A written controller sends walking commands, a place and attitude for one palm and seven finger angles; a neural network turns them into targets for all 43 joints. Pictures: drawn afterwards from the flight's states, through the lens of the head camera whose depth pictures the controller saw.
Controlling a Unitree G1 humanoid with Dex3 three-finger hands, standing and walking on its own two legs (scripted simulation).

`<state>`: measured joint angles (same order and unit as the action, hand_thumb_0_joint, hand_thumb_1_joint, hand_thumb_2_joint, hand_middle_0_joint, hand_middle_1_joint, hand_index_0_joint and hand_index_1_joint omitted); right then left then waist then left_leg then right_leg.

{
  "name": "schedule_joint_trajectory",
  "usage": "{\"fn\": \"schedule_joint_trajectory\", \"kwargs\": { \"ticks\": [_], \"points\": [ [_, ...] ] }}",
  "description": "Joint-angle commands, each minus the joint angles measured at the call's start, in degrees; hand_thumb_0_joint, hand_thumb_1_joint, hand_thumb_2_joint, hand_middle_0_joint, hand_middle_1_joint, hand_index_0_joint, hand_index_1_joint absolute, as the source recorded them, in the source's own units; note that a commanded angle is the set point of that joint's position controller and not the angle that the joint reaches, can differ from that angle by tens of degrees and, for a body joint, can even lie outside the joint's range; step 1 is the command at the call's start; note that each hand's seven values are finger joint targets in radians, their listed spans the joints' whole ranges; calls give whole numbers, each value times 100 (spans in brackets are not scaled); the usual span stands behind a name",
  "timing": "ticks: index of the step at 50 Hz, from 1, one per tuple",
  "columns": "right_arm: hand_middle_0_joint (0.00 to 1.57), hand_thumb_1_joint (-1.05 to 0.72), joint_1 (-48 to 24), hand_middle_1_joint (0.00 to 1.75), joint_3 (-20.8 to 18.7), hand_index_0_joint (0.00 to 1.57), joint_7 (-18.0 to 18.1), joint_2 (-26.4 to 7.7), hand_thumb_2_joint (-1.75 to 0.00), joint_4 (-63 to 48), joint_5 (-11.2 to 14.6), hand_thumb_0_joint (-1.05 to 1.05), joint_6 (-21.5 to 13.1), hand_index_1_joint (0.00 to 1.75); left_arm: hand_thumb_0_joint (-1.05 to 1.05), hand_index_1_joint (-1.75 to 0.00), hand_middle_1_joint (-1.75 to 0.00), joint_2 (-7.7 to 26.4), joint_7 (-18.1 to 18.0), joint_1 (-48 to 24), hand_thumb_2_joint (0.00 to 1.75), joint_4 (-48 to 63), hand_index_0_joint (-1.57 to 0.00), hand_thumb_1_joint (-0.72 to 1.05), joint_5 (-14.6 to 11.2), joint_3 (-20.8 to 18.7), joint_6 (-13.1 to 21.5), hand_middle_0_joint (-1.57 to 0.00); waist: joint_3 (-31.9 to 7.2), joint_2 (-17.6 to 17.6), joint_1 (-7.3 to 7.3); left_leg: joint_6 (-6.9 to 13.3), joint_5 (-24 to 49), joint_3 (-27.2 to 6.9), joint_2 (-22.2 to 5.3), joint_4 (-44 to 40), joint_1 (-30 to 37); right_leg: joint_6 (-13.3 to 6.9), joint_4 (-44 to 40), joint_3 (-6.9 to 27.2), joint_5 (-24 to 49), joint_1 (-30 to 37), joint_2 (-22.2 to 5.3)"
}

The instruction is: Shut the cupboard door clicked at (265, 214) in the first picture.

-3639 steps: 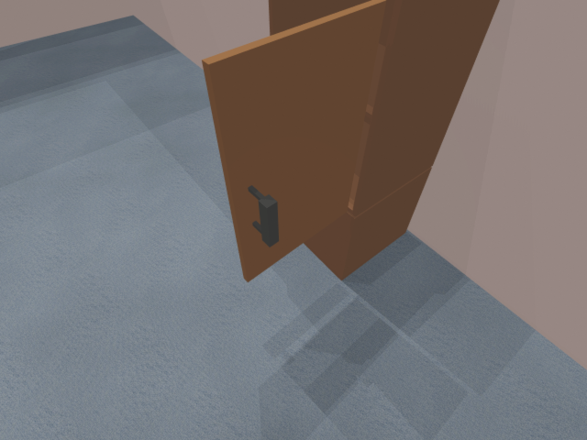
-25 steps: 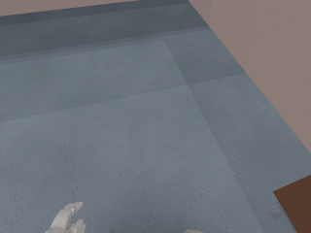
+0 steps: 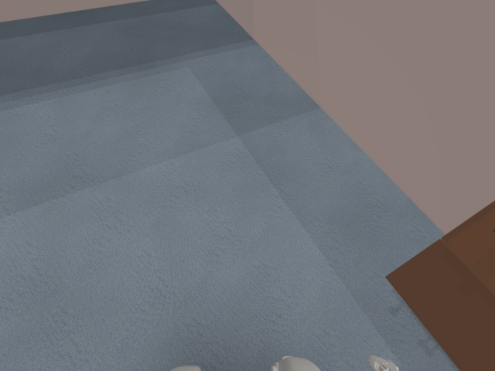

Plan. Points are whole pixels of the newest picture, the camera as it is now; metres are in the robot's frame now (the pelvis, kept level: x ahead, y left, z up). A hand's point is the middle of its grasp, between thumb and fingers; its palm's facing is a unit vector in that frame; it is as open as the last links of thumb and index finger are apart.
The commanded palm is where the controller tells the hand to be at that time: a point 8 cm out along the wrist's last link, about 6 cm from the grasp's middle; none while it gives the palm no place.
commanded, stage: turn to face it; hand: left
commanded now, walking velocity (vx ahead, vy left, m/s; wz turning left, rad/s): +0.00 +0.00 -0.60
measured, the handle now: out of the picture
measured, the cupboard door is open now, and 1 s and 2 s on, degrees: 0 0 0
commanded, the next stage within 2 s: take the last steps up to it in 1.48 s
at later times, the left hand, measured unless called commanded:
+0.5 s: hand (178, 339) +0.18 +0.13 -0.15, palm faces -0.29 -0.92 -0.25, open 7.4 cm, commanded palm none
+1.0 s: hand (214, 291) +0.27 +0.08 -0.16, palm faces -0.57 -0.79 -0.24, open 7.4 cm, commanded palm none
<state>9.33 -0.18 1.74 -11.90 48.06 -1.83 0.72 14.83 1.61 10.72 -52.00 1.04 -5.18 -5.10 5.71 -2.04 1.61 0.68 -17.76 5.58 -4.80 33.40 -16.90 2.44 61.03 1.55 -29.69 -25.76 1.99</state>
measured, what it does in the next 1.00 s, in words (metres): steps on the spot, turning right: right foot, then left foot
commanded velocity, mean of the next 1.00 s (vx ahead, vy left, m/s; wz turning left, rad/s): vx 0.00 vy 0.00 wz -0.59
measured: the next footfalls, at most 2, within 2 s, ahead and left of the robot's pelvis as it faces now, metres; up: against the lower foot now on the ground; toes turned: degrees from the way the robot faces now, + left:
right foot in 0.28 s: +0.02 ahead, -0.15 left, +0.00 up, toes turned -15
left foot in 0.64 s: +0.14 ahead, +0.08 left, +0.00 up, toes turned -18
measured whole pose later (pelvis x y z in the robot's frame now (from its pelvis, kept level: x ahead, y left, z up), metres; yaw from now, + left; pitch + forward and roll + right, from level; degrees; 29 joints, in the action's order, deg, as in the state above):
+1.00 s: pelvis +0.05 -0.03 +0.00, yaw -36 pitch +1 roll -2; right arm 13.9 -1.9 0.9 -13.8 51.5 -1.8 1.8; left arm 14.6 2.6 7.0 -50.3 1.0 -4.6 -4.6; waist 5.9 2.1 -0.8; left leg -2.2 -19.8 14.6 -10.8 34.0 -13.9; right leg 1.5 38.8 -4.8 -20.5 -18.3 -1.1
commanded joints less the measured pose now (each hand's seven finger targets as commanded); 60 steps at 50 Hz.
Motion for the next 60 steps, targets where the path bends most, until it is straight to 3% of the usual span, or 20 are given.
{"fn": "schedule_joint_trajectory", "kwargs": {
  "ticks": [1,9,12,13,14,15,21,26,29,30,32,36,46,49,50,51,52,54,56,60],
  "points": [
    [20,-90,319,30,-361,20,102,-1176,-90,-284,12,0,-98,30,0,-30,-30,359,88,-226,90,630,-20,90,-6,-93,173,-20,-785,1220,-221,709,3175,-676,-1479,-1193,1221,117,273,-224,228,-558,-390],
    [20,-90,550,30,-516,20,-3,-1373,-90,-29,-1,0,-27,30,0,-30,-30,272,107,-580,90,751,-20,90,18,-5,212,-20,-833,1525,-399,579,3029,-94,-1632,-844,1214,-59,-1757,-727,459,331,-219],
    [20,-90,308,30,-549,20,-43,-1399,-90,-49,50,0,1,30,0,-30,-30,483,73,76,90,576,-20,90,30,-54,283,-20,-1009,1145,17,113,2360,320,-1404,145,660,-245,-3423,-747,1889,1627,-189],
    [20,-90,348,30,-517,20,-85,-1151,-90,-127,114,0,1,30,0,-30,-30,953,14,469,90,449,-20,90,70,-124,355,-20,-1258,-25,189,-228,1348,630,-959,1207,-234,-558,-3892,195,2978,2706,-972],
    [20,-90,29,30,-383,20,-96,-714,-90,-439,122,0,6,30,0,-30,-30,1495,-73,802,90,346,-20,90,72,-234,410,-20,-1129,-1491,373,-510,-1910,582,-38,2576,-1801,-1230,-3952,1982,5178,3186,-2292],
    [20,-90,-139,30,-355,20,-17,-854,-90,-498,123,0,91,30,0,-30,-30,1561,-140,936,90,328,-20,90,-13,-219,384,-20,-1060,-1104,411,-489,-1998,-295,-96,3238,-1936,-1586,-3926,2021,5429,2755,-2509],
    [20,-90,139,30,-355,20,-56,-811,-90,-151,103,0,121,30,0,-30,-30,970,-226,-224,90,664,-20,90,33,-98,382,-20,-874,-656,-194,-601,-628,-432,-107,2769,-1343,-1289,-3871,1046,4233,1819,-1493],
    [20,-90,37,30,-342,20,-63,-717,-90,-271,130,0,74,30,0,-30,-30,1080,-175,-126,90,613,-20,90,67,-151,354,-20,-790,-680,-108,-558,-616,-316,180,1372,-899,-1306,-3829,1523,3790,1598,-1386],
    [20,-90,532,30,-337,20,-11,-736,-90,-159,147,0,10,30,0,-30,-30,1027,-171,-389,90,656,-20,90,25,-171,307,-20,-850,-703,-361,-497,125,-314,270,7,50,-1015,-3450,1655,3506,1090,-1160],
    [20,-90,809,30,-354,20,0,-854,-90,-66,136,0,-45,30,0,-30,-30,900,-162,-471,90,682,-20,90,-14,-143,279,-20,-911,-409,-498,-448,637,-403,145,-847,720,-747,-3108,1458,3040,686,-895],
    [20,-90,1051,30,-490,20,27,-1734,-90,-146,9,0,-89,30,0,-30,-30,370,-84,-127,90,845,-20,90,-65,-37,248,-20,-1046,2148,-445,565,1445,-2635,-2139,-1737,1334,-140,-860,68,-622,-597,206],
    [20,-90,276,30,-347,20,89,-1231,-90,-341,-9,0,-127,30,0,-30,-30,504,53,-230,90,625,-20,90,11,-124,217,-20,-678,1135,-151,690,2412,-1296,-1655,-1464,811,47,762,40,146,-708,-341],
    [20,-90,644,30,-504,20,-10,-1357,-90,29,1,0,-35,30,0,-30,-30,259,100,-581,90,711,-20,90,12,-1,212,-20,-847,1511,-420,562,2918,-28,-1640,-870,1202,-60,-1707,-726,431,289,-228],
    [20,-90,432,30,-543,20,-49,-1403,-90,16,47,0,1,30,0,-30,-30,437,61,-30,90,544,-20,90,18,-51,269,-20,-941,1118,-69,121,2132,337,-1450,-70,514,-239,-3292,-797,1782,1585,-156],
    [20,-90,390,30,-523,20,-85,-1202,-90,-62,102,0,5,30,0,-30,-30,836,8,406,90,417,-20,90,52,-113,335,-20,-1188,177,152,-198,1218,613,-1068,880,-184,-507,-3879,66,2647,2515,-847],
    [20,-90,91,30,-379,20,-113,-707,-90,-371,113,0,10,30,0,-30,-30,1435,-90,735,90,318,-20,90,78,-226,423,-20,-1101,-1476,344,-518,-1797,703,-111,2286,-1795,-1172,-4056,2003,4726,3129,-2245],
    [20,-90,-93,30,-350,20,-33,-845,-90,-401,115,0,94,30,0,-30,-30,1528,-163,942,90,256,-20,90,-25,-212,405,-20,-1077,-1004,402,-506,-1973,-200,-102,3048,-1916,-1592,-4016,2103,5267,2709,-2536],
    [20,-90,-108,30,-361,20,29,-883,-90,-270,109,0,87,30,0,-30,-30,1156,-248,363,90,347,-20,90,-13,-168,409,-20,-917,-1402,111,-532,-1371,-629,-193,3537,-2301,-1531,-3935,1828,5016,2668,-2038],
    [20,-90,123,30,-351,20,-29,-858,-90,-68,96,0,96,30,0,-30,-30,878,-262,-119,90,491,-20,90,-13,-79,398,-20,-1029,-845,-154,-583,-739,-552,-226,3255,-1763,-1325,-3804,1054,4758,2316,-1587],
    [20,-90,132,30,-320,20,-63,-703,-90,-32,93,0,133,30,0,-30,-30,918,-224,-53,90,460,-20,90,25,-67,419,-20,-863,-584,-147,-593,-549,-361,32,2406,-1358,-1321,-3934,1063,4388,1925,-1441]
  ]
}}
